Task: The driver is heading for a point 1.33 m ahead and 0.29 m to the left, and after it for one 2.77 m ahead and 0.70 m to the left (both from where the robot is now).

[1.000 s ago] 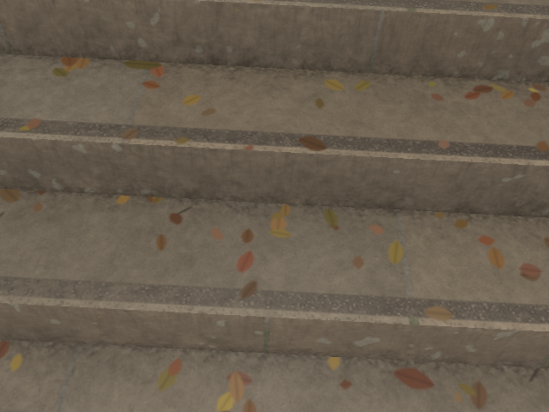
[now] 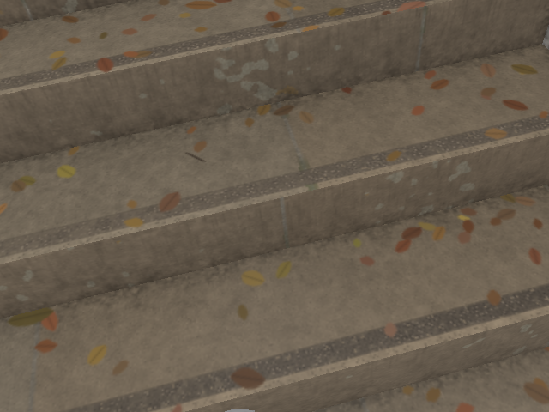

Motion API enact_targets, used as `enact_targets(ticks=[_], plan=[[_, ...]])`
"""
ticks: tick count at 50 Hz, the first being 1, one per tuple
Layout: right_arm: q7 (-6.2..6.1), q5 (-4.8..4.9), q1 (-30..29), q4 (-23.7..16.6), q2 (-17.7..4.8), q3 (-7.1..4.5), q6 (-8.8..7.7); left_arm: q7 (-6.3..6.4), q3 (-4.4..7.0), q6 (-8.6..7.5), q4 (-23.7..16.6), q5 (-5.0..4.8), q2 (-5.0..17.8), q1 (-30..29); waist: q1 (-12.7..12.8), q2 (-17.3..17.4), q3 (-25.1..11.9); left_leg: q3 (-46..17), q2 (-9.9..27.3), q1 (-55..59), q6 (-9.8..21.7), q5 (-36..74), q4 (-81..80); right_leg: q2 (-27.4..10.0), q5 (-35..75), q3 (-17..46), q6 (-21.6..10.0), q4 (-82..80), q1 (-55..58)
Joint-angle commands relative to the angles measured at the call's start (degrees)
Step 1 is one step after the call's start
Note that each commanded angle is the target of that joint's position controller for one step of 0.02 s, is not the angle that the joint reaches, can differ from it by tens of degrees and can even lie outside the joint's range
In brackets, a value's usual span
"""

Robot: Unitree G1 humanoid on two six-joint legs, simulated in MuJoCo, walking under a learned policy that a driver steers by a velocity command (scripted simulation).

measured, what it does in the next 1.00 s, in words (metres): climbs: left foot 0.17 m higher, then right foot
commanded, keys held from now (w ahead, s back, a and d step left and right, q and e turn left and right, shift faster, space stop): no key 0.96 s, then w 0.04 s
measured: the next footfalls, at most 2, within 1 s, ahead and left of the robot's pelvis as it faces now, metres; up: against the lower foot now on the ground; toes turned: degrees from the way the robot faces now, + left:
left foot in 0.24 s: +0.20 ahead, +0.18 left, +0.17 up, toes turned +4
right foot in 0.76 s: +0.28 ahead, -0.03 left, +0.16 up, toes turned -1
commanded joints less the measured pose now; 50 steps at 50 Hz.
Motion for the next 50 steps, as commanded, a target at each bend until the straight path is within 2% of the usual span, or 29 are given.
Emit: enact_targets(ticks=[1,5,7,8,9,10,11,12,13,14,15,17,19,20,24,26,29,31,33,34,35,37,38,39,40,42,44,48,50], plan=[[-0.23,0.05,-9.70,-8.33,2.37,1.31,-0.83,0.50,1.17,-0.36,2.11,-0.10,6.26,9.15,0.71,-7.10,4.10,-2.75,1.07,-21.82,1.68,-5.60,8.15,-21.07,46.09,18.49,-5.43,-6.21,17.40],[0.04,0.32,-15.08,-13.77,1.81,2.27,-1.09,0.55,1.48,0.81,3.18,-0.22,7.40,8.30,0.65,-6.13,4.43,-0.09,2.41,-18.60,2.02,-10.15,-2.35,-18.88,39.05,15.46,-6.33,-11.48,14.92],[-0.03,-0.06,-18.55,-17.90,3.64,3.13,-1.05,2.03,1.88,1.16,3.30,-0.47,8.11,7.26,-0.61,-7.15,3.99,-5.05,4.86,-15.15,4.28,-13.55,-10.26,-21.96,44.11,16.34,-6.18,-15.26,15.93],[-0.16,1.33,-16.43,-17.70,3.25,3.92,-0.96,1.96,2.39,2.09,2.23,-0.88,10.65,5.76,-1.36,-5.68,2.15,0.26,4.48,-6.84,5.00,-17.56,-25.53,-20.93,45.47,11.47,-5.64,-20.00,15.48],[-0.32,2.28,-17.18,-17.90,2.67,4.05,-0.78,1.68,2.60,3.05,2.12,-0.96,10.22,6.08,-0.20,-7.06,2.76,3.33,3.07,3.22,5.74,-19.58,-34.01,-19.42,49.39,8.45,-5.08,-22.17,11.20],[-0.59,3.67,-13.47,-16.46,1.73,3.52,-1.19,1.18,2.45,3.35,0.41,-0.80,10.72,2.42,-3.29,-9.15,0.73,3.45,1.02,17.06,7.38,-18.59,-42.83,-18.43,69.03,4.36,-3.57,-18.67,7.08],[-0.62,5.11,-2.40,-11.05,0.83,2.23,-1.31,0.12,2.71,3.03,0.64,-1.22,12.06,5.00,-4.92,-12.26,-8.20,10.92,-4.11,31.20,7.17,-15.58,-41.50,-18.37,92.44,1.41,-4.48,-13.27,7.26],[-0.80,5.06,6.33,-8.19,-0.73,1.38,-2.13,-1.24,3.39,2.18,1.13,-3.01,14.34,4.49,-9.08,-13.16,-11.02,8.09,-3.73,41.24,8.14,-3.92,-51.22,-18.26,97.94,-0.50,-2.19,-4.76,6.72],[-1.39,4.35,10.95,-6.40,-4.20,-0.28,-2.63,-2.76,4.01,1.40,0.35,-3.82,14.93,3.23,-11.16,-12.56,-14.86,-7.52,-0.98,50.60,10.27,0.07,-58.24,-14.69,84.18,-0.15,1.50,5.87,-0.81],[-2.11,1.41,12.43,-5.34,-9.36,-1.65,-1.94,-4.18,4.00,1.82,-2.82,-3.47,13.13,-0.03,-11.96,7.57,-16.20,-32.39,13.04,53.33,18.60,15.54,-74.11,-5.91,41.87,-1.55,5.77,23.77,-10.58],[-2.61,0.75,9.17,-5.07,-7.51,-1.25,-1.25,-4.87,4.29,2.75,-2.83,-0.80,10.74,-1.33,-9.65,12.58,-18.21,-48.60,16.91,44.49,22.50,17.49,-88.80,-1.98,3.48,4.92,5.70,43.96,-8.72],[-2.19,1.86,-4.77,-4.60,-5.01,-1.33,-2.23,-4.72,3.15,5.39,-6.07,1.53,4.21,-2.65,-0.85,1.73,-1.61,-38.29,15.46,27.42,18.75,-6.75,-88.25,-4.72,5.37,5.45,6.03,58.77,-18.15],[-1.78,2.01,-6.05,-1.05,-0.66,-0.54,-3.65,-2.41,2.65,6.39,-8.12,2.20,3.62,-3.41,2.22,-4.41,5.52,-23.65,10.21,18.80,13.08,-11.62,-82.35,-5.16,6.93,4.04,4.32,58.49,-22.08],[-1.14,1.40,-4.53,0.26,-1.48,-1.04,-4.38,-1.45,2.36,6.52,-7.49,2.40,2.55,-1.27,2.28,-1.33,4.95,-21.33,9.87,20.39,13.23,-9.24,-81.90,-2.95,7.78,3.62,3.15,66.43,-25.03],[0.57,1.30,2.09,5.75,-1.85,-2.01,-7.10,-1.75,1.89,4.96,-9.11,1.32,2.07,-2.88,1.65,-0.14,3.53,-16.54,9.24,27.92,11.48,-2.85,-85.19,-2.31,11.24,3.47,2.44,72.69,-35.71],[0.24,1.38,4.62,7.64,-1.09,-2.08,-7.25,-1.71,1.40,5.04,-10.95,2.43,1.61,-5.61,1.65,0.15,3.38,-14.41,8.54,31.89,10.12,-0.73,-85.46,-5.12,13.00,3.72,4.14,66.36,-38.54],[-0.66,1.26,7.62,8.40,-2.61,-2.84,-8.13,-1.96,1.73,5.31,-12.30,2.21,2.43,-8.61,0.38,0.11,1.16,-15.54,9.81,36.87,12.61,6.90,-86.47,-7.65,13.81,-0.04,6.46,62.24,-40.18],[-2.03,0.93,5.58,6.32,-3.78,-3.24,-7.77,-2.47,1.38,5.58,-12.75,0.84,1.13,-8.78,0.29,3.07,-0.43,-15.86,10.79,40.29,13.44,10.81,-90.83,-11.81,6.15,-2.44,8.11,42.90,-35.03],[-2.97,-0.30,7.73,5.51,-6.48,-4.19,-6.88,-2.69,0.82,6.36,-13.61,-0.77,0.28,-12.70,-3.13,3.54,-0.68,-16.38,10.84,42.34,12.59,8.43,-93.61,-11.77,-4.33,-6.35,8.61,25.92,-27.23],[-2.63,-1.21,8.51,4.54,-6.27,-4.17,-6.82,-2.62,1.17,6.63,-11.25,-1.88,0.72,-10.26,-4.39,4.01,-2.95,-14.25,11.99,39.95,12.45,11.17,-95.57,-10.34,-8.55,-8.94,7.42,20.32,-16.90],[-1.96,-0.82,9.23,5.04,-6.46,-4.33,-6.98,-2.31,1.53,6.56,-9.50,-2.37,0.91,-5.80,-4.03,4.94,-3.01,-14.25,13.06,36.36,12.40,12.83,-94.89,-9.23,-1.96,-9.96,5.83,17.00,-8.03],[-0.68,0.75,9.91,5.70,-5.41,-3.97,-7.08,-1.28,1.46,5.73,-6.71,-1.33,-0.90,-0.97,-1.85,-0.37,-0.25,-10.02,10.15,34.69,9.86,12.68,-91.89,-6.12,6.01,-12.01,4.50,-0.47,2.20],[-0.09,1.01,12.63,7.14,-2.97,-3.52,-6.96,-1.31,1.34,4.46,-6.51,-0.39,-0.54,-0.47,-2.13,-6.14,0.44,-7.18,6.92,34.25,7.54,8.17,-85.16,-10.20,10.23,-4.55,5.20,-7.69,6.61],[0.54,2.67,15.21,6.39,0.23,-2.69,-6.76,-1.01,1.28,3.12,-8.16,0.70,3.34,-1.55,-4.22,-15.87,-0.16,-3.90,2.58,30.02,3.48,-2.56,-80.27,-22.07,19.59,11.27,2.85,-12.61,8.62],[0.49,3.87,16.66,7.45,-0.85,-2.90,-5.57,-0.88,0.52,3.21,-8.42,0.74,0.83,-1.66,-3.85,-17.65,-2.52,-2.82,2.72,38.51,1.58,-5.85,-79.64,-25.58,12.14,15.90,-2.88,-16.42,0.56],[0.20,2.83,15.20,8.19,-0.63,-2.42,-4.95,-0.66,0.75,3.49,-8.99,0.34,1.36,-5.72,-5.18,-10.70,2.67,-3.77,3.02,43.97,1.32,1.39,-89.08,-19.34,-4.81,10.89,-0.50,-17.84,-4.65],[0.13,2.02,14.58,8.53,-2.20,-2.56,-4.80,-0.56,1.40,3.45,-8.53,-0.35,2.67,-5.32,-4.55,-9.24,5.55,-4.18,3.62,45.97,1.60,5.85,-93.98,-15.16,-3.11,5.07,2.21,-17.53,-5.34],[-0.06,1.95,16.59,9.94,-2.09,-2.19,-5.52,-0.96,1.67,2.86,-6.41,-0.38,2.59,-0.83,-3.10,-4.74,3.79,-4.10,5.06,45.49,1.88,8.72,-96.85,-13.93,11.85,1.16,2.51,-15.02,3.08],[0.01,2.12,16.80,10.10,-2.25,-2.14,-5.69,-1.04,1.89,3.07,-5.81,-0.25,3.25,0.11,-2.64,-4.51,2.67,-2.94,3.93,45.08,2.26,4.43,-96.23,-13.67,4.72,1.69,1.64,-15.89,4.78]])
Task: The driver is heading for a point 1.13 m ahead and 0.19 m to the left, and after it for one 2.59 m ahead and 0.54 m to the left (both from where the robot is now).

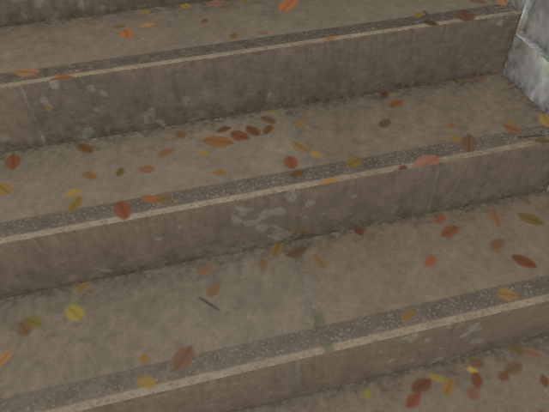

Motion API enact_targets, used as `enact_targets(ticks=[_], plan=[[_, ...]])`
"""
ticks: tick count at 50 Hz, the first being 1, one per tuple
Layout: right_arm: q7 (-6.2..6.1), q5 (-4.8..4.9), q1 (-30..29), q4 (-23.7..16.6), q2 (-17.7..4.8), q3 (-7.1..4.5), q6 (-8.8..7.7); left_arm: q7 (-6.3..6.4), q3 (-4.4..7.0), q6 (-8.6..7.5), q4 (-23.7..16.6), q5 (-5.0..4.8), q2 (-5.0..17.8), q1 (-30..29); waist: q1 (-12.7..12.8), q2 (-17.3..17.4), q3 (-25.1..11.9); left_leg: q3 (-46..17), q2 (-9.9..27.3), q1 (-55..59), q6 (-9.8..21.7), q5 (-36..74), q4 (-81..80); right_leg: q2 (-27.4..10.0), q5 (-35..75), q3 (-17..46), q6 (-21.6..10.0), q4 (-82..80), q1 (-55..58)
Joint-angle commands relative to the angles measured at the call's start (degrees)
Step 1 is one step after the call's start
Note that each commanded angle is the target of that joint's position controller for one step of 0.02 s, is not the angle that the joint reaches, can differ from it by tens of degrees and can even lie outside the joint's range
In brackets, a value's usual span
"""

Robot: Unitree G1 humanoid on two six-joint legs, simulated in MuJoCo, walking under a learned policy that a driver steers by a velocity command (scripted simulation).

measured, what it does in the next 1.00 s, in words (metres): climbs: right foot 0.17 m higher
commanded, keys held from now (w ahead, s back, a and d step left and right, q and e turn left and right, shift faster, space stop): w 1.00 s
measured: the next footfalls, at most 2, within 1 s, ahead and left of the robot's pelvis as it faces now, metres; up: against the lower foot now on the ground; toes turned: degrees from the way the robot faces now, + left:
right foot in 0.60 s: +0.41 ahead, -0.11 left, +0.17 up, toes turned -8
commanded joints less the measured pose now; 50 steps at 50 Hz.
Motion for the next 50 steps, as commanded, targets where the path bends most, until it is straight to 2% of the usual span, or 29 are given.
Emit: enact_targets(ticks=[1,5,9,10,12,13,15,19,22,23,24,25,26,27,28,29,30,31,32,33,34,35,36,38,41,44,46,47,50], plan=[[-0.03,-0.18,5.06,-0.74,-3.25,-0.54,-0.49,-0.55,0.83,0.05,-0.41,-0.02,4.88,5.51,0.56,-3.87,4.52,-0.69,1.06,-8.65,3.40,-4.25,-1.50,-8.21,-11.46,12.48,-3.23,-8.04,6.24],[0.34,-0.60,3.42,-3.48,-3.04,-0.20,-0.58,-0.69,2.65,1.15,1.77,0.25,8.23,10.33,2.43,-7.64,7.93,2.33,-0.90,-18.99,5.57,-11.49,10.27,-15.06,-32.61,23.17,-9.66,-11.64,5.64],[1.12,-1.15,8.24,-4.14,-2.35,0.32,-1.69,-1.63,2.94,0.70,0.74,-0.60,8.05,2.18,-2.37,-4.20,9.85,1.25,-1.06,-5.48,8.69,-9.61,6.62,-13.42,-31.54,20.42,-9.97,-10.27,-10.95],[0.90,-0.88,13.05,-3.21,-3.40,0.14,-2.10,-1.92,2.64,0.48,-0.97,-1.10,7.61,-4.21,-6.30,-1.46,9.53,-3.40,1.08,0.41,10.85,-10.55,1.46,-10.75,-29.11,16.40,-8.85,-5.03,-17.99],[-0.36,-0.72,21.08,-1.59,-10.46,-1.67,-2.56,-3.13,1.55,-1.22,-5.06,-1.65,4.20,-13.03,-9.82,15.63,9.87,-29.21,14.58,15.54,16.67,-24.80,-16.94,-0.43,-12.28,0.11,-3.62,22.03,-36.83],[-0.51,-0.73,22.21,-0.89,-10.70,-2.19,-2.72,-3.77,1.83,-1.85,-4.65,0.46,5.74,-11.96,-9.71,13.36,10.77,-36.65,19.93,17.45,20.34,-20.73,-19.16,-1.21,-13.16,-0.68,-2.71,37.26,-42.84],[-0.28,-1.33,18.90,-0.54,-10.54,-2.13,-3.57,-4.77,1.68,-2.99,-4.47,1.47,4.12,-11.40,-6.45,2.46,9.55,-32.18,19.26,17.81,21.73,-10.11,-16.66,-3.02,-12.62,2.66,-2.27,68.19,-51.22],[1.50,-2.18,17.05,2.77,-3.63,0.29,-5.69,-3.50,-1.30,-2.51,-13.97,1.37,-1.84,-22.67,-2.88,0.78,10.32,-17.73,17.45,16.36,15.15,4.51,-13.32,-3.69,-20.15,7.40,-6.22,107.81,-74.70],[2.08,-1.91,16.26,4.76,-3.18,1.51,-6.67,-2.80,-3.92,-1.25,-21.55,0.52,-2.98,-31.84,-2.31,1.10,13.96,-10.13,14.50,6.58,11.29,4.99,-19.25,-5.11,-24.08,1.50,-6.56,102.14,-76.35],[1.80,-1.30,15.83,5.18,-3.99,1.69,-6.64,-2.87,-4.48,-0.88,-23.84,0.07,-2.40,-34.42,-1.98,1.62,15.25,-7.51,13.52,4.11,10.42,6.57,-21.99,-6.39,-24.93,-0.28,-6.20,96.28,-75.29],[1.54,0.71,15.52,6.57,-3.73,2.15,-5.87,-3.30,-5.43,-0.60,-26.67,-0.59,-1.65,-36.75,-1.20,1.66,16.89,-3.28,10.39,-3.51,9.42,8.70,-27.77,-8.47,-24.80,-3.27,-6.45,80.24,-65.57],[0.78,1.21,14.30,5.26,-3.72,2.33,-5.18,-4.16,-5.54,-0.30,-26.35,-1.18,-0.47,-34.33,-1.68,0.95,15.27,-0.36,7.58,-12.89,12.02,19.54,-32.07,-6.83,-18.98,-9.33,-5.59,67.97,-48.42],[0.02,3.56,13.15,4.86,-4.56,2.55,-4.64,-4.86,-6.83,0.12,-26.55,-2.15,-4.05,-33.67,-0.34,-1.03,9.07,0.81,9.04,-21.11,11.94,28.90,-34.57,-6.17,-10.46,-9.23,-6.91,54.53,-23.28],[0.18,4.45,13.52,2.17,-8.31,2.23,-5.82,-4.61,-5.26,0.29,-22.42,-2.53,-1.62,-24.74,2.21,0.65,-1.96,2.09,10.11,-17.57,13.32,68.36,-24.51,-0.51,-6.16,-11.43,-6.92,56.05,-6.75],[0.50,3.68,13.37,1.05,-15.93,0.24,-6.97,-3.70,-3.15,1.06,-19.04,-2.07,2.10,-13.47,7.68,5.38,-10.73,1.63,12.13,-7.74,12.46,87.99,-11.84,1.80,-9.18,-9.08,-7.01,52.31,-0.04],[1.10,4.33,10.90,0.03,-21.43,-2.19,-7.78,-3.08,-1.76,1.59,-16.55,-0.74,4.29,-4.38,12.49,10.66,-17.83,0.03,13.33,2.87,10.58,99.90,1.13,2.20,-9.32,-5.74,-7.35,43.18,2.39],[2.34,3.44,8.66,-0.84,-19.66,-2.67,-8.70,-2.76,0.13,1.49,-14.41,1.16,9.46,-1.41,13.92,10.35,-20.64,-1.43,12.28,3.49,9.09,94.68,16.03,0.90,-12.04,0.70,-8.62,35.60,6.79],[3.89,3.42,9.83,-4.16,-11.51,-1.46,-9.89,-2.39,2.82,0.53,-10.85,2.26,16.74,2.94,11.42,-3.95,-22.71,-3.77,2.47,-16.79,5.55,54.53,40.68,-17.00,-10.21,32.66,-15.01,19.84,19.51],[5.30,1.24,6.20,-5.96,-10.40,-2.77,-10.20,-1.91,4.92,1.74,-10.24,1.02,21.76,1.36,11.43,-12.41,-27.45,-7.65,-8.74,-22.28,4.28,14.06,74.25,-23.16,-11.13,60.87,-16.84,-4.97,14.91],[5.09,-0.42,5.47,-9.44,-4.93,-2.34,-9.40,-2.81,4.65,0.73,-9.45,0.38,18.80,-8.85,4.04,-6.63,-21.99,-13.90,-5.48,-29.86,4.64,15.47,89.36,-24.29,-25.08,56.69,-15.70,-6.43,6.56],[4.66,-2.17,0.40,-12.70,-2.63,-1.60,-8.45,-3.39,3.38,-0.30,-5.96,-0.87,13.43,-13.22,0.23,-1.61,-11.69,-8.91,-2.20,-35.11,5.43,18.68,92.11,-22.41,-38.71,49.58,-13.53,-4.69,-2.54],[3.95,-2.84,-4.93,-16.25,-0.54,-0.90,-7.78,-3.23,2.16,-1.40,-2.07,-0.33,7.91,-11.36,-0.08,-0.89,-1.54,-7.01,-1.43,-42.43,6.77,15.05,95.50,-20.57,-34.05,39.75,-11.88,-2.38,-9.52],[3.35,-2.36,-4.96,-17.42,1.66,0.13,-6.99,-3.22,0.50,-2.14,1.61,1.20,1.78,-9.70,-2.99,-0.13,2.90,-8.24,-0.70,-45.32,7.76,12.52,95.42,-17.47,-25.87,29.94,-9.58,-0.07,-14.71],[2.57,-1.03,-4.59,-18.71,5.83,2.30,-4.91,-3.88,-0.36,-3.24,5.96,2.23,-1.44,-5.65,-5.15,-1.17,5.37,-9.32,-1.45,-51.85,9.35,9.66,98.69,-15.50,-10.56,18.65,-6.53,-1.53,-15.19],[1.38,0.61,-9.64,-19.66,5.05,2.73,-3.36,-4.87,-0.72,-5.20,7.14,2.12,1.52,-3.53,-4.88,-2.27,6.13,-4.07,-2.84,-56.80,8.20,8.00,102.01,-15.14,-0.45,11.10,-7.05,-6.65,-16.77],[-0.22,0.12,-20.52,-25.14,5.83,3.98,-2.63,-5.45,-0.40,-6.94,9.42,0.90,6.15,0.67,-3.78,-3.68,7.41,-3.22,-1.69,-69.04,9.54,1.46,106.51,-14.51,-6.39,9.42,-6.34,-10.93,-9.50],[0.33,-0.90,-26.18,-28.42,4.95,4.90,-2.36,-5.12,-0.51,-6.32,10.36,0.45,6.21,3.46,-3.31,-1.00,7.91,-0.35,0.75,-68.58,9.71,0.98,92.78,-11.57,-11.98,6.40,-3.88,-13.14,-7.90],[0.80,-1.34,-30.14,-29.93,5.02,5.16,-1.95,-4.21,-0.51,-5.98,10.78,0.89,6.34,6.38,-1.13,-1.45,6.36,4.09,1.59,-68.10,8.98,1.51,90.44,-11.16,-9.71,7.04,-4.99,-15.12,-5.01],[2.61,-0.47,-31.88,-29.58,4.74,5.70,-1.14,-1.24,-0.02,-5.12,7.92,-1.45,7.20,8.72,1.64,-1.63,-0.42,10.62,3.43,-45.01,9.56,-3.17,62.29,-11.81,18.78,2.39,-8.29,-23.86,1.71]])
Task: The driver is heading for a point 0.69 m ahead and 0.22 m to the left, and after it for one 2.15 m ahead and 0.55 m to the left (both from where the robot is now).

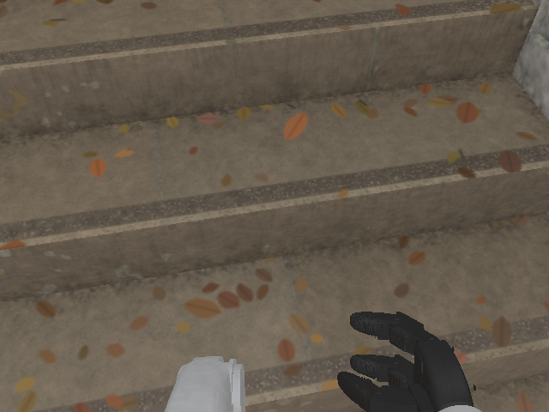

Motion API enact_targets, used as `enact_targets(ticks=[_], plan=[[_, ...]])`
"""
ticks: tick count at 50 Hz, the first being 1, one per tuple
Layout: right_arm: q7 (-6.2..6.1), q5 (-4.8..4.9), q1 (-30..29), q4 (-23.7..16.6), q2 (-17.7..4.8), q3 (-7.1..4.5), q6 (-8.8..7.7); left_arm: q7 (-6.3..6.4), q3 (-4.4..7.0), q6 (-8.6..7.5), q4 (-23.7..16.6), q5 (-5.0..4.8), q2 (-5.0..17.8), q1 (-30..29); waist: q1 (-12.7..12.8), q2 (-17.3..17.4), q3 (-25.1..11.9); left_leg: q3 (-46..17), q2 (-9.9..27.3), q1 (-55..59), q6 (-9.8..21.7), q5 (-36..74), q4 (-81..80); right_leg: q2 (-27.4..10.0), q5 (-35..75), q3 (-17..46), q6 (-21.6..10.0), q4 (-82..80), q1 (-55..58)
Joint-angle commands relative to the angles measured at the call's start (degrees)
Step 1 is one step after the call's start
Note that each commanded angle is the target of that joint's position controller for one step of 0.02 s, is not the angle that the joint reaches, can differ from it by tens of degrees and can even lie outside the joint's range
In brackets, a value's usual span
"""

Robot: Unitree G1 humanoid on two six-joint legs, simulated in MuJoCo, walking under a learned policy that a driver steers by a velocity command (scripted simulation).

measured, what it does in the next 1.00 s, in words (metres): climbs: left foot 0.16 m higher, then right foot 0.17 m higher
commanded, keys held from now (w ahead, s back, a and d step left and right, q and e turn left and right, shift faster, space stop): w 0.42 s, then w+q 0.58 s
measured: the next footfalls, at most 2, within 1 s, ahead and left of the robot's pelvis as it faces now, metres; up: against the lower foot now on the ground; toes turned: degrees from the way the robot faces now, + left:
left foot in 0.08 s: +0.22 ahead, +0.09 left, +0.16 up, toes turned +6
right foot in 0.62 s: +0.57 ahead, -0.10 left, +0.33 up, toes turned -4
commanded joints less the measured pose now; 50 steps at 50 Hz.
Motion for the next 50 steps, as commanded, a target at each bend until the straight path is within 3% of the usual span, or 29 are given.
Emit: enact_targets(ticks=[1,3,4,5,6,7,9,11,12,14,17,20,22,25,27,28,29,31,32,33,34,35,36,38,39,41,43,46,50], plan=[[1.10,1.69,-0.32,-2.31,-2.20,-0.26,-0.24,2.21,1.21,-0.62,-6.61,-1.89,7.45,-1.89,-3.72,-1.80,-5.26,7.70,-1.31,35.06,1.48,-5.40,-27.60,-9.58,46.64,2.42,-9.18,-11.31,-8.46],[0.36,2.37,12.56,2.72,-5.64,-2.53,0.37,1.98,2.61,-1.83,-7.61,-1.38,12.93,1.69,-8.23,-7.60,-15.52,9.32,-7.95,46.85,1.52,-12.73,-32.71,-14.37,92.24,3.30,-10.10,5.34,3.55],[0.07,1.21,19.32,4.47,-9.59,-3.88,0.24,0.54,3.50,-2.44,-9.24,-1.85,15.42,-1.86,-11.52,-11.18,-18.88,7.45,-9.31,52.18,2.06,-13.61,-43.02,-14.18,94.93,2.49,-9.32,17.06,7.13],[-0.33,-0.68,24.53,5.81,-14.90,-6.06,0.06,-0.75,3.89,-3.09,-11.43,-1.97,14.20,-4.48,-14.25,-12.44,-21.57,-7.35,-4.33,59.91,4.45,-18.29,-50.14,-12.03,84.60,3.91,-6.96,33.22,0.89],[-1.12,-1.60,29.63,9.03,-21.53,-8.65,0.15,-2.89,3.68,-2.83,-16.64,-2.61,8.67,-6.04,-13.24,6.36,-21.31,-44.94,11.07,69.07,11.43,-33.75,-73.80,0.07,43.75,4.97,-3.28,58.81,-23.99],[-1.45,-0.37,23.86,9.43,-22.33,-9.78,1.15,-4.15,4.44,-2.67,-17.72,0.71,6.32,-8.83,-11.22,10.24,-18.64,-66.32,14.11,66.54,11.27,-37.64,-93.63,4.90,10.50,14.47,-2.10,85.56,-35.22],[-0.18,0.28,16.22,13.90,-15.48,-8.36,-1.33,-2.86,2.48,-1.10,-24.97,3.16,0.07,-13.47,-2.40,-0.40,-2.73,-46.08,13.46,50.50,4.81,-34.46,-86.20,1.20,13.68,15.51,-2.91,99.57,-46.53],[0.85,-1.07,19.22,21.13,-6.53,-6.11,-3.46,-1.12,0.71,0.45,-25.89,1.37,-3.58,-13.54,0.99,-1.98,2.76,-27.69,9.60,46.32,0.88,-15.96,-82.04,1.75,12.93,17.20,-4.87,104.98,-53.36],[1.41,-1.20,20.66,23.42,-4.86,-5.56,-4.10,-0.67,-0.25,1.69,-25.96,0.40,-5.60,-12.29,2.09,-0.38,4.00,-21.80,7.96,46.62,-0.97,-10.64,-81.98,2.38,10.22,18.60,-5.14,105.00,-55.59],[2.14,-0.34,22.50,25.45,-7.08,-6.03,-5.35,0.14,-1.12,3.35,-27.23,0.58,-6.51,-14.76,2.61,0.81,5.93,-15.55,7.22,47.85,-1.59,-2.83,-83.08,2.27,7.72,19.61,-4.91,103.78,-61.02],[1.98,0.27,22.58,24.21,-10.12,-5.80,-6.48,0.03,-0.49,4.50,-28.31,1.12,-2.14,-20.32,2.11,-1.06,5.26,-9.44,5.35,46.19,-1.53,2.33,-87.82,1.31,12.68,11.33,-2.91,90.33,-57.93],[1.03,0.44,32.56,26.85,-13.12,-6.32,-7.70,1.28,-1.24,4.48,-30.10,1.62,-5.05,-27.46,-2.12,6.20,3.37,-14.73,8.52,63.46,3.17,2.41,-90.25,-0.50,3.42,7.25,-3.81,107.66,-74.94],[0.48,0.13,37.09,27.82,-13.52,-6.33,-7.81,1.51,-2.06,4.36,-34.97,2.03,-5.30,-36.79,-3.91,5.21,5.92,-16.47,10.09,73.01,2.85,2.68,-92.17,-4.05,-5.95,6.26,-4.46,108.35,-86.13],[-1.53,-0.13,41.99,29.11,-11.74,-6.05,-5.91,0.00,-3.66,3.96,-41.95,1.55,-5.16,-48.51,-7.13,5.27,6.14,-15.94,8.53,76.36,2.48,7.57,-98.86,-6.84,-11.83,3.32,-3.49,91.88,-83.30],[-2.89,1.84,42.07,28.64,-12.31,-6.47,-5.33,-1.46,-4.29,5.20,-40.96,0.32,-5.05,-46.73,-7.86,4.82,2.15,-11.01,7.58,70.68,4.71,24.63,-109.23,-6.23,-9.80,-2.07,-4.10,70.71,-58.29],[-2.44,1.93,34.86,24.80,-13.48,-6.19,-5.75,-1.97,-4.02,4.75,-39.32,-1.75,-4.83,-41.11,-3.18,4.96,-0.14,-7.71,6.42,63.83,4.75,47.24,-105.89,-3.19,-9.05,-4.38,-5.04,56.07,-38.92],[-1.75,1.71,36.69,24.39,-16.85,-7.05,-6.58,-1.33,-2.73,4.83,-35.76,-1.91,-3.93,-32.71,-1.07,7.28,-8.71,-6.29,8.93,65.89,5.45,78.70,-96.90,2.02,-9.22,-6.84,-5.47,58.01,-25.38],[0.39,2.96,33.07,22.74,-25.36,-9.76,-8.17,0.27,0.41,5.28,-31.75,-1.17,3.31,-14.82,8.69,11.76,-21.72,-7.14,9.93,75.93,2.34,95.39,-72.41,4.01,-8.99,-0.96,-6.65,44.16,-11.33],[2.22,4.36,32.07,20.35,-21.28,-9.65,-9.11,0.90,2.49,4.28,-29.38,0.88,8.47,-9.37,9.41,7.50,-26.16,-7.72,4.50,60.86,-1.06,81.52,-54.13,-5.83,-15.27,16.94,-10.08,38.43,1.47],[3.85,3.99,29.64,16.32,-16.32,-9.74,-9.11,1.26,4.91,4.59,-28.11,1.90,15.20,-5.40,10.29,-7.48,-28.69,-8.61,-7.69,46.06,-3.50,28.71,-25.31,-20.15,-17.69,48.03,-17.57,15.91,7.59],[3.74,0.96,27.55,14.40,-14.40,-10.26,-9.02,1.09,5.46,5.02,-27.44,1.28,15.30,-13.52,6.14,-8.55,-29.16,-17.11,-9.19,38.51,-4.28,11.44,-1.05,-22.17,-21.68,60.33,-15.83,3.90,3.71],[3.04,0.04,25.56,10.66,-9.35,-9.39,-7.48,0.74,5.01,4.37,-24.99,0.15,11.78,-19.12,-0.13,-2.26,-18.99,-15.17,-4.41,32.79,-4.01,14.82,1.79,-22.68,-30.56,49.94,-13.12,5.30,-4.50],[2.42,-1.20,23.25,9.13,-8.83,-9.02,-7.34,0.34,3.64,3.43,-21.80,-0.52,6.05,-20.83,-1.13,1.43,-11.19,-10.90,-3.78,28.54,-3.02,17.12,6.00,-21.19,-30.76,44.33,-11.91,8.81,-11.01],[1.48,-0.87,19.70,5.94,-4.53,-7.23,-5.85,0.47,1.60,1.98,-13.93,1.40,-1.05,-16.68,-4.17,3.02,-1.50,-12.38,-3.39,20.82,-0.63,13.17,14.17,-19.05,-16.01,29.48,-8.99,9.29,-18.73],[1.45,-0.09,19.78,5.58,-3.02,-6.28,-4.41,0.41,1.36,1.31,-11.17,2.32,-1.68,-15.02,-5.39,3.29,0.33,-13.57,-4.11,17.80,0.18,10.92,16.52,-18.82,-12.16,24.68,-7.14,7.98,-19.01],[0.76,0.02,18.91,4.76,-0.14,-4.94,-2.62,0.05,1.63,-0.78,-7.24,1.95,-1.07,-10.53,-6.39,1.09,3.42,-15.89,-3.84,8.10,1.48,8.94,18.07,-18.03,-4.76,15.99,-4.07,5.96,-15.90],[0.44,0.18,17.90,5.03,-3.80,-5.70,-1.11,-0.28,1.33,-1.75,-7.59,1.49,-0.37,-12.59,-8.09,2.96,5.40,-15.34,-4.41,10.27,-0.17,12.30,8.77,-16.72,-1.82,6.86,-1.68,4.36,-20.69],[-1.35,0.16,4.68,-1.32,-2.36,-4.99,0.07,-0.80,2.51,-3.20,-6.54,1.79,7.95,-7.72,-5.37,-3.21,6.85,-10.82,-6.94,-6.82,0.43,-2.24,29.51,-19.56,-1.15,7.42,-4.65,-4.29,-11.25],[-0.93,-0.32,-4.43,-5.90,-3.93,-4.29,1.26,0.69,2.03,-2.80,-6.02,1.11,6.25,-2.85,-4.74,1.29,7.68,-5.83,-4.27,-4.39,-0.14,-1.17,5.30,-13.24,-7.62,-1.42,-1.02,-7.82,-8.60]])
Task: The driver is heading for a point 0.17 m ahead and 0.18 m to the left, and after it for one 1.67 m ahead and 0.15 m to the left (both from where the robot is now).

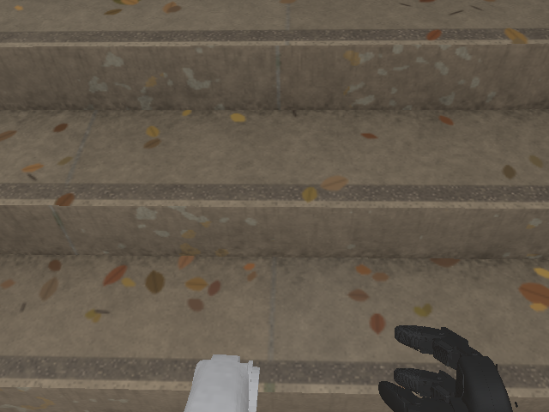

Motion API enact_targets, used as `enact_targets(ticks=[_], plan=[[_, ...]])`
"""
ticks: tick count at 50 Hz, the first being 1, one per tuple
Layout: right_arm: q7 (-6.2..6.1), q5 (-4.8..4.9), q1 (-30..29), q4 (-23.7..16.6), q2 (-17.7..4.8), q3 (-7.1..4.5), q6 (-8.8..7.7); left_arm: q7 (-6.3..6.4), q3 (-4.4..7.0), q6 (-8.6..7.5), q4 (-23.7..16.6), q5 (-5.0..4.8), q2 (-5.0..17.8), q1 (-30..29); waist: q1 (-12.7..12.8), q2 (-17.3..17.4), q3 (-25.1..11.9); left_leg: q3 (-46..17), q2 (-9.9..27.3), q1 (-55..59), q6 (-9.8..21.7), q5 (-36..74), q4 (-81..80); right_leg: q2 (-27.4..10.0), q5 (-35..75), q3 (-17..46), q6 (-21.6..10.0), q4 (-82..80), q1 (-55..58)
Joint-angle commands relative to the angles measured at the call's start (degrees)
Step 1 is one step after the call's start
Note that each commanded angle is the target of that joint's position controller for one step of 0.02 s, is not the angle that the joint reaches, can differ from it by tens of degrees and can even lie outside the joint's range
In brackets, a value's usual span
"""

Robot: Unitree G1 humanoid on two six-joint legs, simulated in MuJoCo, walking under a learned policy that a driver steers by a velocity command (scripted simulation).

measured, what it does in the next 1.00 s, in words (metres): climbs, turning left: left foot 0.16 m higher, then right foot 0.17 m higher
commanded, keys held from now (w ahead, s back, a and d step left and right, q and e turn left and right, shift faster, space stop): w+q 0.28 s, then w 0.72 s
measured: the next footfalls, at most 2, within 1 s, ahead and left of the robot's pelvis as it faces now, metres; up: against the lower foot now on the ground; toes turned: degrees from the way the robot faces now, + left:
left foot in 0.16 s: +0.28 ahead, +0.09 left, +0.16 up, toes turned +9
right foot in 0.66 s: +0.59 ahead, +0.00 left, +0.33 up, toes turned +9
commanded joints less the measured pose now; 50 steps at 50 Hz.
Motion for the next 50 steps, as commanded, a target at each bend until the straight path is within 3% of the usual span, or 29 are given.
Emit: enact_targets(ticks=[1,3,4,5,6,7,8,9,10,11,14,15,17,18,21,24,28,30,32,33,34,35,36,38,40,44,46,48,50], plan=[[1.57,0.31,-6.36,-6.44,-2.50,0.39,0.96,1.99,1.05,-0.72,-3.68,-0.75,7.66,0.00,-2.34,-2.80,5.48,9.47,4.23,4.52,-0.67,0.19,-19.16,-9.65,3.09,6.01,-6.14,-24.41,-4.89],[3.17,-0.12,-8.46,-5.84,-3.43,-0.11,2.13,3.05,1.46,0.40,-4.56,-1.15,8.18,1.34,0.67,-2.36,4.44,16.60,5.38,14.33,0.79,-3.68,-32.33,-9.04,17.10,2.49,-7.65,-27.87,-0.11],[2.83,0.76,-5.24,-3.93,-2.33,0.37,2.01,3.50,1.21,0.81,-6.08,-3.15,8.71,-1.26,-1.33,-5.00,0.60,19.20,3.44,27.52,2.08,-6.22,-42.89,-7.19,47.79,-1.50,-7.82,-22.97,1.10],[2.12,1.62,-2.13,-2.93,-1.78,0.41,2.34,4.10,2.27,1.35,-6.99,-3.75,12.69,1.52,-2.33,-8.62,-5.62,22.37,-1.17,37.32,2.09,-7.55,-45.77,-10.17,82.88,0.01,-9.17,-15.08,5.46],[1.30,1.30,5.82,-1.42,-3.72,-0.48,3.03,3.87,3.12,1.40,-8.42,-3.93,16.26,1.16,-6.01,-13.76,-11.01,21.26,-3.34,41.57,2.80,-12.48,-49.14,-12.88,101.91,0.70,-8.59,-3.88,12.96],[0.87,0.71,13.90,1.12,-7.79,-1.39,2.60,2.33,3.09,1.41,-10.41,-5.00,16.22,-1.89,-8.06,-17.72,-18.16,18.27,-5.32,50.17,4.15,-12.12,-54.19,-14.20,109.17,1.69,-8.63,7.44,16.50],[1.23,0.73,18.47,1.74,-11.81,-3.10,1.99,0.64,3.62,1.07,-13.07,-5.27,17.43,-3.97,-10.40,-18.12,-21.88,10.70,-6.24,59.23,4.79,-12.84,-65.93,-12.39,96.69,2.47,-7.07,21.60,13.70],[1.01,0.00,17.11,1.86,-18.09,-4.88,1.70,-1.13,2.91,-0.30,-19.17,-3.69,13.05,-7.07,-8.71,-4.87,-22.35,-19.45,3.87,70.13,10.30,-26.44,-78.82,-5.19,58.39,6.14,-3.53,43.60,-10.86],[1.01,0.52,12.90,0.31,-22.56,-7.67,3.07,-3.19,4.02,-0.82,-24.80,-1.46,10.98,-14.74,-8.01,3.79,-23.78,-55.02,12.07,71.03,12.99,-42.57,-104.07,7.96,10.55,16.81,-0.14,70.46,-28.29],[1.19,-0.28,7.74,0.32,-23.30,-7.78,3.01,-3.28,3.01,-0.41,-27.65,0.02,4.68,-15.10,-3.53,2.94,-22.59,-56.28,14.47,70.89,9.21,-41.50,-109.80,5.45,14.26,25.89,-0.61,89.07,-36.99],[1.29,-0.03,13.75,11.94,-11.72,-4.56,-1.71,-0.22,-0.65,0.99,-31.52,1.07,-2.13,-17.78,1.66,-6.25,1.34,-30.32,9.39,52.43,5.83,-14.61,-99.73,2.69,14.58,22.25,-3.01,97.20,-50.86],[1.52,-0.63,14.98,14.28,-10.73,-4.29,-2.26,0.13,-2.16,1.91,-31.34,1.58,-4.41,-16.38,2.83,-4.32,1.63,-21.31,6.76,52.09,4.10,-6.04,-97.49,1.73,14.15,22.90,-4.48,98.17,-52.39],[1.88,-0.36,18.18,16.46,-9.03,-3.20,-3.21,0.37,-2.70,3.94,-30.39,0.93,-3.57,-15.23,3.69,-2.82,3.62,-12.62,6.13,52.17,2.50,4.83,-96.41,1.40,12.96,21.33,-4.07,95.07,-56.45],[2.08,-0.20,19.42,17.46,-8.82,-2.93,-3.84,0.21,-2.76,4.48,-30.72,0.80,-2.40,-17.77,3.08,-2.72,5.07,-10.97,5.46,50.78,1.36,4.98,-97.97,0.76,12.03,20.59,-3.95,90.69,-57.29],[2.97,-0.92,27.69,21.47,-11.59,-2.50,-6.20,1.28,-4.41,5.40,-33.60,0.11,-6.22,-28.82,-1.15,2.29,3.31,-14.63,9.44,59.66,0.46,8.73,-102.49,2.60,4.17,14.99,-5.26,109.40,-72.81],[2.49,-0.03,29.45,23.10,-12.18,-2.03,-6.36,1.15,-6.16,6.16,-38.59,-0.06,-7.20,-40.79,-2.34,-0.32,7.31,-12.75,7.80,58.08,-2.56,-3.76,-108.46,1.65,1.15,12.51,-6.21,97.96,-76.07],[-1.83,1.52,31.96,22.93,-14.21,-2.82,-4.77,-0.17,-6.41,7.63,-40.10,-0.17,-6.28,-42.06,-3.99,3.09,-1.30,-8.68,11.31,68.29,2.81,29.57,-121.28,0.29,0.33,8.91,-6.24,71.35,-54.32],[-2.19,3.19,28.09,19.63,-16.30,-3.29,-5.32,-0.78,-5.60,7.30,-34.60,-2.26,-4.44,-32.19,0.92,2.88,-10.67,-0.05,10.03,64.94,2.60,75.21,-112.38,6.14,-1.09,5.26,-8.50,51.33,-24.64],[-0.51,3.07,23.96,17.48,-22.82,-5.54,-7.61,0.41,-2.27,8.08,-29.30,-2.88,2.82,-16.82,9.50,8.50,-19.96,-2.04,14.64,75.78,2.78,104.08,-93.79,8.69,-3.25,7.24,-7.87,42.50,-14.40],[1.24,3.53,21.13,16.27,-23.18,-6.23,-8.56,0.38,-0.87,7.45,-27.85,-1.95,6.08,-12.73,12.15,7.08,-21.72,-1.05,12.22,76.05,1.49,101.43,-80.84,9.70,-1.57,9.48,-8.47,28.73,-7.36],[2.46,2.25,24.07,15.23,-18.02,-5.72,-10.37,0.49,0.90,6.94,-25.72,-0.21,9.90,-9.33,10.86,-0.37,-23.35,-3.41,6.66,63.46,-0.70,61.82,-60.32,0.45,-4.33,30.86,-13.82,19.50,3.50],[4.77,1.24,25.98,12.48,-11.82,-5.52,-9.87,1.55,2.58,8.04,-21.47,-1.20,13.60,-7.35,8.10,-18.70,-22.97,-4.70,-8.53,42.64,-4.85,7.48,-28.98,-12.78,-6.11,68.09,-22.14,-3.31,6.09],[4.91,-1.83,24.80,9.69,-9.02,-4.74,-9.36,1.45,2.26,7.41,-21.55,-2.04,8.68,-13.72,2.99,-7.05,-18.28,-11.37,-5.33,34.06,-3.99,10.13,-10.54,-12.40,-21.83,72.04,-20.75,-7.31,-0.78],[3.42,-2.62,17.13,3.68,-3.75,-1.90,-7.97,0.97,0.35,5.18,-15.52,-1.25,0.36,-16.84,-2.49,3.17,-0.48,-7.52,-2.82,21.84,-1.77,15.30,-1.86,-10.77,-23.63,54.44,-14.54,-5.00,-13.98],[2.09,-0.97,17.14,3.11,-0.88,0.16,-4.99,0.42,-0.55,3.57,-9.46,-0.04,-3.65,-13.26,-5.19,3.73,3.91,-9.13,-2.74,17.17,-0.91,11.65,2.82,-6.82,-4.96,38.12,-11.04,-3.14,-19.18],[1.52,0.01,12.35,0.69,-2.11,1.12,-2.45,-0.69,-0.63,1.51,-7.17,-1.32,-0.08,-11.73,-6.71,1.06,7.07,-5.98,-1.28,11.55,-2.01,6.56,-8.92,-3.77,9.52,22.46,-8.27,-7.65,-20.32],[0.27,-0.03,7.88,-0.36,-2.21,0.89,-2.11,-0.52,-0.39,-0.20,-6.83,-1.59,3.86,-7.75,-5.00,-1.98,6.24,0.91,-0.85,7.70,-2.87,4.91,-1.66,-5.74,18.33,23.54,-11.17,-11.62,-16.80],[-0.76,-0.99,0.97,-3.95,-1.00,1.51,-1.67,-0.04,0.26,-0.81,-4.78,-2.22,6.26,-2.59,-3.15,-4.37,7.04,2.81,2.49,-4.01,-1.12,-3.18,3.94,-7.46,15.50,25.04,-11.94,-14.63,-6.64],[-0.04,-1.24,-6.96,-7.48,-0.09,2.89,-1.82,0.39,0.53,0.15,-2.94,-1.39,6.14,3.49,-0.38,-2.09,5.42,6.56,6.12,-9.68,-0.17,-7.96,-5.32,-5.71,5.75,22.64,-10.01,-16.69,3.07]])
